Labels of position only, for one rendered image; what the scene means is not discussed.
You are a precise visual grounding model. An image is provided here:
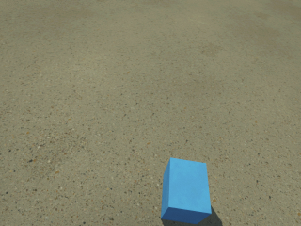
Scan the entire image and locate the carton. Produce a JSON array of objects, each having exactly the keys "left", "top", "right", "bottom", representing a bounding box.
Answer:
[{"left": 161, "top": 157, "right": 212, "bottom": 224}]

